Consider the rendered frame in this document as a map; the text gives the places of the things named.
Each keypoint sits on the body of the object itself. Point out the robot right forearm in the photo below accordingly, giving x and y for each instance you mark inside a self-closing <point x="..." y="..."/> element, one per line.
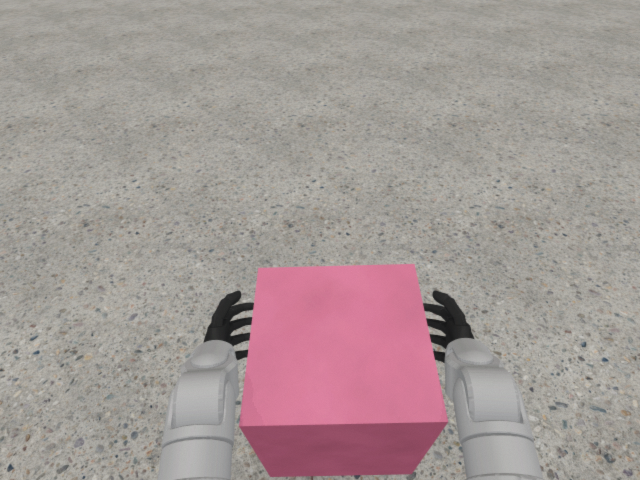
<point x="492" y="422"/>

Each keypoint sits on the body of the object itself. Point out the robot left forearm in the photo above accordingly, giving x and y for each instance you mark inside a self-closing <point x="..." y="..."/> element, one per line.
<point x="200" y="421"/>

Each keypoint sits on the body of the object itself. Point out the robot right hand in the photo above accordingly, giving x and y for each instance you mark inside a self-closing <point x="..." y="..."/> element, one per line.
<point x="455" y="326"/>

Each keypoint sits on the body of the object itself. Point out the robot left hand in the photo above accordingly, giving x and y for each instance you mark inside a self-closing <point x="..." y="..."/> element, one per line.
<point x="221" y="327"/>

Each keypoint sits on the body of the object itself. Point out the carton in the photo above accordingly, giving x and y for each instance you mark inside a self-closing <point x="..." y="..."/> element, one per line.
<point x="341" y="377"/>

